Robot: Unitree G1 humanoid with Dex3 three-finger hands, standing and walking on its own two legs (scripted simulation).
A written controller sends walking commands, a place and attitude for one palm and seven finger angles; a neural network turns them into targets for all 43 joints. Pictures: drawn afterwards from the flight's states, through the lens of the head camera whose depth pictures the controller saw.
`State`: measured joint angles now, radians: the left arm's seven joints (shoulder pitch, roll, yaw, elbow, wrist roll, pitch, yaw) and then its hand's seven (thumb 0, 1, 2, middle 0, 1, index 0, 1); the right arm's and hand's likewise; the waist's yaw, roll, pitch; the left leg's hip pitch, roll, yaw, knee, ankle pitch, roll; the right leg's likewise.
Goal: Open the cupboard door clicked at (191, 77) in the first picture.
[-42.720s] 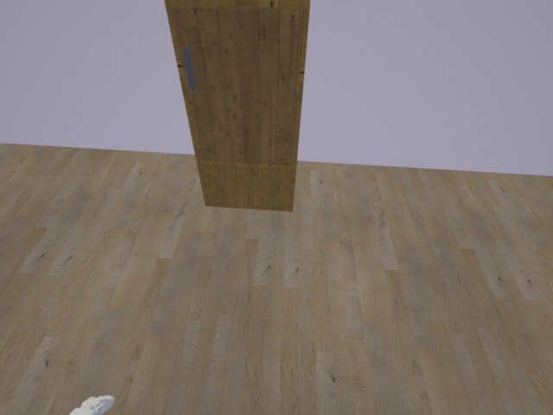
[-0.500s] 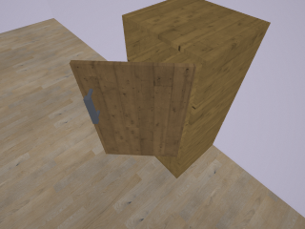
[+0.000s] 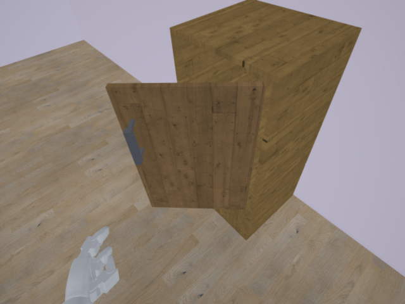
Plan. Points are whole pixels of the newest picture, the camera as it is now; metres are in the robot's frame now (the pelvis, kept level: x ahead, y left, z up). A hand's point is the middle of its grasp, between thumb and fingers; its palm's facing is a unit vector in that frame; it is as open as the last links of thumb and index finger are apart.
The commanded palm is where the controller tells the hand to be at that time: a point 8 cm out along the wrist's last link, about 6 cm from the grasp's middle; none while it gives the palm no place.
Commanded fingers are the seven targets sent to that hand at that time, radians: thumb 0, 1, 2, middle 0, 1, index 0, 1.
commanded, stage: raise the hand with hooked fingers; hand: left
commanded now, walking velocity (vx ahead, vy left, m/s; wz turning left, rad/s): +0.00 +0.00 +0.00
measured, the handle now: (135, 142) +0.55 +0.22 -0.02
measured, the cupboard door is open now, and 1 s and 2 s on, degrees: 46 46 46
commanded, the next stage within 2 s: move the hooked fingers beside the handle in 1.92 s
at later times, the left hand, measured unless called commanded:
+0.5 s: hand (107, 277) +0.19 +0.20 -0.03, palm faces -0.09 -0.99 -0.09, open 10.1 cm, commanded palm +0.16 +0.27 -0.04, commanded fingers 0.00 0.08 0.55 -0.26 -0.82 -0.26 -0.82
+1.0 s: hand (83, 254) +0.23 +0.26 -0.03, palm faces -0.04 -1.00 -0.04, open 13.0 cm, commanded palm +0.21 +0.32 -0.02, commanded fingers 0.00 -0.50 0.30 -0.30 -1.20 -0.30 -1.20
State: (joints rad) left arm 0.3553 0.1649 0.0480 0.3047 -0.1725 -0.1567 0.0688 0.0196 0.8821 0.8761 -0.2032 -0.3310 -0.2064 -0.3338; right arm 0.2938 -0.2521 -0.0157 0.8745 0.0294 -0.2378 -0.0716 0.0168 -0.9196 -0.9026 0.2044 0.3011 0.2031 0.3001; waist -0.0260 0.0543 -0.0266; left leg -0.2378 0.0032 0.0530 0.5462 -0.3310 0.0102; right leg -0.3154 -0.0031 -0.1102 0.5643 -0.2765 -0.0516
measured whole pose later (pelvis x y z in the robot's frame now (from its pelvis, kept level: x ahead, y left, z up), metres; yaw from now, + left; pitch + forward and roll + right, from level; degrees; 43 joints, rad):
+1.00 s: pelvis -0.02 +0.04 -0.06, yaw +0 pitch +14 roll -3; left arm 0.22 0.33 0.28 0.14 -0.32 -0.35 -0.38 -0.01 -0.27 0.40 -0.28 -1.05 -0.29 -1.06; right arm 0.24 -0.27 0.01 0.54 0.03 -0.24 -0.06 0.01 -0.91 -0.90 0.20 0.30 0.20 0.30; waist -0.02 0.00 -0.10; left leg -0.80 0.01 0.03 1.09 -0.54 0.06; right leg -0.82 -0.02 -0.13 1.00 -0.42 -0.02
